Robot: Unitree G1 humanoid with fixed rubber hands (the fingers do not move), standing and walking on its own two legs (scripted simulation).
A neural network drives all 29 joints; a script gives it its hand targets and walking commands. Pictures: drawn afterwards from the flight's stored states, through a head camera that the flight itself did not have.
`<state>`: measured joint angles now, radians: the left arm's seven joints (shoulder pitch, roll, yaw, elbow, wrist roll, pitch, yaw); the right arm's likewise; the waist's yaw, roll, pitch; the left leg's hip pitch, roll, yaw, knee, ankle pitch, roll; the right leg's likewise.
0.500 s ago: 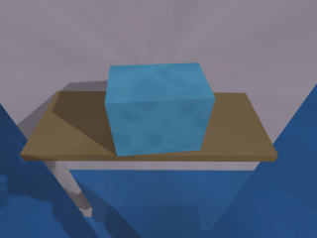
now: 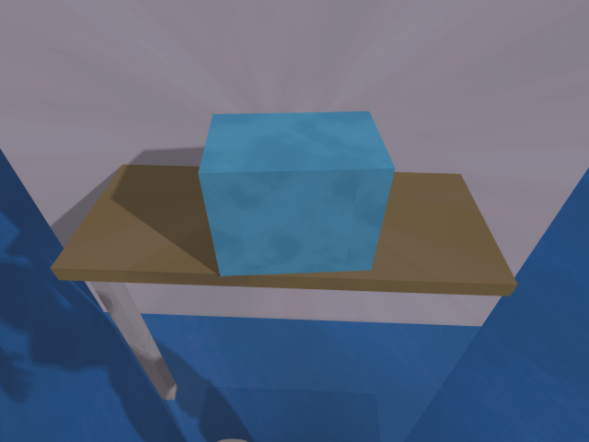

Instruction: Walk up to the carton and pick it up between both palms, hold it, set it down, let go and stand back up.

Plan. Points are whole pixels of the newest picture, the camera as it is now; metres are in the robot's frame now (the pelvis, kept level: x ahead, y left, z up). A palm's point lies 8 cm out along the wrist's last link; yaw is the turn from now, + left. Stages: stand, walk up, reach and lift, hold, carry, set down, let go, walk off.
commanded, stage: stand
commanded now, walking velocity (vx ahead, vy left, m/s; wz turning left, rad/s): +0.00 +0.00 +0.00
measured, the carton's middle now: (294, 194) +0.51 +0.01 +0.07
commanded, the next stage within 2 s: none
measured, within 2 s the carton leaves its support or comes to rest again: neither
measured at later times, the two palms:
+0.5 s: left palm out of the picture +0.06 +0.27 -0.12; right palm out of the picture -0.04 -0.21 -0.10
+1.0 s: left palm (135, 394) +0.23 +0.27 -0.13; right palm (447, 417) +0.20 -0.22 -0.10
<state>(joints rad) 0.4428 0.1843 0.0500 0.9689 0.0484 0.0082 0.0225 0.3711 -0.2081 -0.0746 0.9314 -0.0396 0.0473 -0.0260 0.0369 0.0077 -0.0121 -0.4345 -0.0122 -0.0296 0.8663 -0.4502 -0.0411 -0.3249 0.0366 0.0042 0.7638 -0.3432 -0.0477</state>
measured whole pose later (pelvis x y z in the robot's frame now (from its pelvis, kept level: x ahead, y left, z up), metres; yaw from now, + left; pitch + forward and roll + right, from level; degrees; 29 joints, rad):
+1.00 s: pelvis +0.12 +0.03 +0.00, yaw -2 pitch -4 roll -1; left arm 0.16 0.25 0.01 0.79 0.01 0.07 0.03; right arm 0.25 -0.20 0.00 0.71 -0.04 0.00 -0.02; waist -0.01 -0.05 0.16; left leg -0.26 0.01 0.08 0.79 -0.46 0.05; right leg -0.42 -0.01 0.02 1.03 -0.57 0.02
